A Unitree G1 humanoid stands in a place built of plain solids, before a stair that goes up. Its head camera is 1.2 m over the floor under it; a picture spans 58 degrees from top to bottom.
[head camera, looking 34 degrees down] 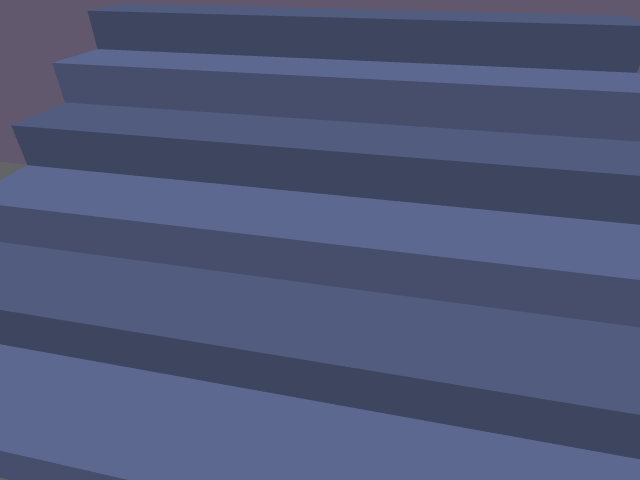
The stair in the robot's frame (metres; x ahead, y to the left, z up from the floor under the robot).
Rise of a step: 0.16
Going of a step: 0.30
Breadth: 2.30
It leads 12 degrees to the right of straight ahead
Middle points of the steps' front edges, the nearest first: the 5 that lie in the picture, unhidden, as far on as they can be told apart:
0.77 0.16 0.32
1.07 0.10 0.48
1.36 0.04 0.65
1.66 -0.02 0.81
1.95 -0.08 0.97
